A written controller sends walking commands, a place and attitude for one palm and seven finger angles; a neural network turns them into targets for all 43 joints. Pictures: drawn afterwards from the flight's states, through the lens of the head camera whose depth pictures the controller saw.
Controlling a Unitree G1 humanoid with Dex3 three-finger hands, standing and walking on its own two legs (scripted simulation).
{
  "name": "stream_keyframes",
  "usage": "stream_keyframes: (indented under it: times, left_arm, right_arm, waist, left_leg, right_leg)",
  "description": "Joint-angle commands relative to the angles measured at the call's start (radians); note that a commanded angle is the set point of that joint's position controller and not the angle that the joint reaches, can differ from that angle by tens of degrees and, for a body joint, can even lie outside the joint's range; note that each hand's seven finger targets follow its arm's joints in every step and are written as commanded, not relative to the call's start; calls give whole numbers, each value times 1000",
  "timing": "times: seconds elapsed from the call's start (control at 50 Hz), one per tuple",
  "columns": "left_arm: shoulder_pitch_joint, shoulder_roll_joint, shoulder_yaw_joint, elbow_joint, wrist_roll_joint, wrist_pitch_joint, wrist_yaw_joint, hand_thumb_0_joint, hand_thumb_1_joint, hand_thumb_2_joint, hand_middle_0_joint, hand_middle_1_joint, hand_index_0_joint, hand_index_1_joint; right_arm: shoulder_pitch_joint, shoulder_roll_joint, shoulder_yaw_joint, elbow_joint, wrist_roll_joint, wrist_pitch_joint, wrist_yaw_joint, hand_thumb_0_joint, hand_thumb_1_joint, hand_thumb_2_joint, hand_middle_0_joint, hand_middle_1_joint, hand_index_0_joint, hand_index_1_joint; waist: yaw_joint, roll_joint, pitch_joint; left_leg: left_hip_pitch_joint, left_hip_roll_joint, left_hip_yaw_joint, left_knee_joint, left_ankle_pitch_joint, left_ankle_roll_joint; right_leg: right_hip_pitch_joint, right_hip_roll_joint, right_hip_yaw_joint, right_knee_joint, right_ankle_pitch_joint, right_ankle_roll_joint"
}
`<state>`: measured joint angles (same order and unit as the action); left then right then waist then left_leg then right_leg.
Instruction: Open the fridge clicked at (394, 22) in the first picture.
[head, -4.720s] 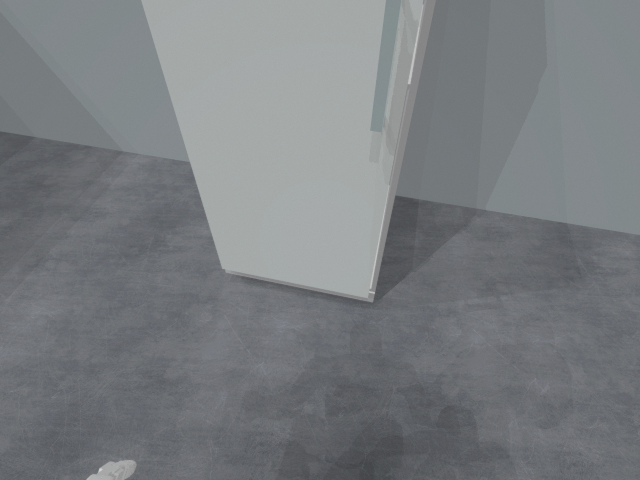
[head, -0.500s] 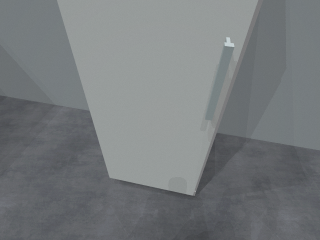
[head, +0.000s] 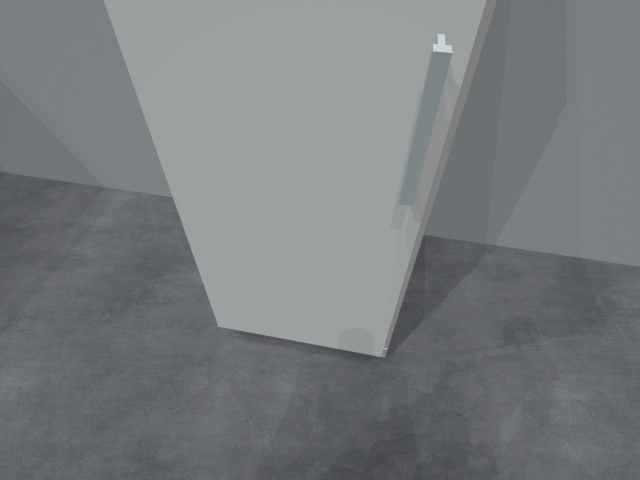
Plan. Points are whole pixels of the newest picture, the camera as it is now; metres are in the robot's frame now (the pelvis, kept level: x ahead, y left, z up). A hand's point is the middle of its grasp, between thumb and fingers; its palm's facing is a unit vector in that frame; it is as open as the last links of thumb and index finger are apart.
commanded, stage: come to a stop and stand still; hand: right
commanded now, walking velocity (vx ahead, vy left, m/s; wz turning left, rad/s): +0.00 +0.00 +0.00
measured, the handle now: (421, 128) +0.58 -0.12 +0.15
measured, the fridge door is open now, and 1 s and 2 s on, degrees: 0 0 0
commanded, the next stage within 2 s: look again from close up in 0.12 s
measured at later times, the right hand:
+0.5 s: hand out of the picture +0.02 -0.19 -0.18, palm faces +0.02 +0.97 -0.23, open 7.4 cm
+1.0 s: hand out of the picture +0.06 -0.20 -0.17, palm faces +0.00 +0.97 -0.25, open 7.4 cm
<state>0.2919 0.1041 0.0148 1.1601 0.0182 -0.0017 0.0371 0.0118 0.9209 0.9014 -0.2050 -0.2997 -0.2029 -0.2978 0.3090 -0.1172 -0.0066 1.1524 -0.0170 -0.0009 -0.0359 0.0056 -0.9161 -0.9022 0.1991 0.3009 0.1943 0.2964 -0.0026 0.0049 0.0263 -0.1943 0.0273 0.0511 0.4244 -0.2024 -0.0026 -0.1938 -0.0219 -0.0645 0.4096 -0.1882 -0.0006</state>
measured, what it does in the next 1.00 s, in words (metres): stands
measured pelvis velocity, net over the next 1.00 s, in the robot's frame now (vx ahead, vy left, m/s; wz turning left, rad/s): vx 0.02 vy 0.00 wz -0.01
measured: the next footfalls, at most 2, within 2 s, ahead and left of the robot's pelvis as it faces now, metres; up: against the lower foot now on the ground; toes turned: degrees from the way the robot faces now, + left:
none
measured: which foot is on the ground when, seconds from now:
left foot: down 0.00-1.00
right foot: down 0.00-1.00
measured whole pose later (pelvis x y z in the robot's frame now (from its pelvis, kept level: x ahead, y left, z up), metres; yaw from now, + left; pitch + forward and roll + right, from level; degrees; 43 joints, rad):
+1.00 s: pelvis +0.02 +0.00 +0.00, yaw +0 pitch -1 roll +0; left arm 0.21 0.23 0.00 1.09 0.02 -0.02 0.01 0.00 0.91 0.90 -0.20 -0.30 -0.20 -0.30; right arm 0.22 -0.22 0.00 1.07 -0.02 -0.02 -0.02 0.00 -0.91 -0.90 0.20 0.30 0.20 0.30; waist 0.00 0.00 0.03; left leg -0.20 0.03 0.06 0.48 -0.26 0.00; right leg -0.20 -0.02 -0.06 0.45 -0.23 0.00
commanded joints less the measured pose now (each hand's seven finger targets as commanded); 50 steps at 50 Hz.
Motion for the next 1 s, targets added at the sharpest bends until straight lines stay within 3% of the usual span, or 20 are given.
stream_keyframes:
  times: [0.0,0.18,0.2,0.22,0.24,0.26,0.3,0.34,0.36,0.44,0.5,0.68,0.98]
  left_arm:
    - [61,91,12,-32,-3,-7,-1,0,900,900,-200,-300,-200,-300]
    - [52,111,7,-44,-5,-11,-5,0,900,900,-200,-300,-200,-300]
    - [-51,156,3,-113,-10,-27,-20,0,900,900,-200,-300,-200,-300]
    - [16,108,1,-139,-8,-12,-27,0,900,900,-200,-300,-200,-300]
    - [62,118,2,-137,0,-13,-31,0,900,900,-200,-300,-200,-300]
    - [93,115,1,-141,8,-21,-34,0,900,900,-200,-300,-200,-300]
    - [72,124,0,-156,4,-26,-27,0,900,900,-200,-300,-200,-300]
    - [51,142,1,-172,1,-26,-23,0,900,900,-200,-300,-200,-300]
    - [50,146,2,-176,1,-28,-23,0,900,900,-200,-300,-200,-300]
    - [44,167,3,-166,0,-33,-20,0,900,900,-200,-300,-200,-300]
    - [39,178,3,-159,-1,-37,-19,0,900,900,-200,-300,-200,-300]
    - [-3,210,5,-137,-2,-46,-17,0,900,900,-200,-300,-200,-300]
    - [-80,251,5,-111,-3,-38,-18,0,900,900,-200,-300,-200,-300]
  right_arm:
    - [71,-81,-15,-28,1,-7,1,0,-900,-900,200,300,200,300]
    - [61,-103,-15,-35,1,-12,3,0,-900,-900,200,300,200,300]
    - [124,-131,1,-18,-12,-36,-36,0,-900,-900,200,300,200,300]
    - [61,-173,-6,-70,-3,-41,-25,0,-900,-900,200,300,200,300]
    - [29,-176,-11,-94,-5,-41,-19,0,-900,-900,200,300,200,300]
    - [14,-170,-15,-110,-5,-45,-13,0,-900,-900,200,300,200,300]
    - [22,-142,-7,-110,-1,-39,-7,0,-900,-900,200,300,200,300]
    - [45,-128,-3,-109,-3,-33,-3,0,-900,-900,200,300,200,300]
    - [43,-132,-3,-110,-4,-34,-1,0,-900,-900,200,300,200,300]
    - [38,-137,-4,-117,-1,-30,0,0,-900,-900,200,300,200,300]
    - [21,-163,-9,-128,0,-34,0,0,-900,-900,200,300,200,300]
    - [-18,-208,-22,-140,2,-37,2,0,-900,-900,200,300,200,300]
    - [-74,-257,-22,-124,0,-35,9,0,-900,-900,200,300,200,300]
  waist:
    - [2,9,81]
    - [3,-9,60]
    - [-38,17,66]
    - [27,20,-12]
    - [43,16,-16]
    - [48,-75,-56]
    - [31,-111,23]
    - [10,-55,59]
    - [7,-38,55]
    - [3,-1,72]
    - [3,13,61]
    - [0,-3,-6]
    - [2,-5,-12]
  left_leg:
    - [-76,73,-102,-118,-111,12]
    - [-63,80,-106,-122,-91,14]
    - [-45,119,-120,-90,143,19]
    - [-90,155,-173,-137,-233,52]
    - [-153,139,-161,-113,-334,65]
    - [-144,126,-116,-53,-240,66]
    - [-131,70,-83,-9,-213,52]
    - [-89,55,-72,6,-178,45]
    - [-71,58,-66,12,-147,43]
    - [-72,61,-71,6,-108,37]
    - [-60,72,-83,-6,-73,38]
    - [-10,87,-88,-6,48,39]
    - [0,98,-100,-46,64,40]
  right_leg:
    - [-38,-79,105,-121,-126,-18]
    - [-30,-79,102,-114,-94,-16]
    - [-89,-89,53,100,-4,12]
    - [-51,-33,57,98,-152,10]
    - [-38,-29,57,108,-142,0]
    - [-18,-33,66,91,-71,-5]
    - [-105,-71,127,-4,-125,-25]
    - [-174,-78,154,-55,-196,-38]
    - [-175,-77,156,-55,-164,-40]
    - [-153,-80,152,-81,-174,-41]
    - [-125,-72,133,-65,-92,-40]
    - [-45,-80,107,-36,66,-36]
    - [-6,-87,100,-44,72,-24]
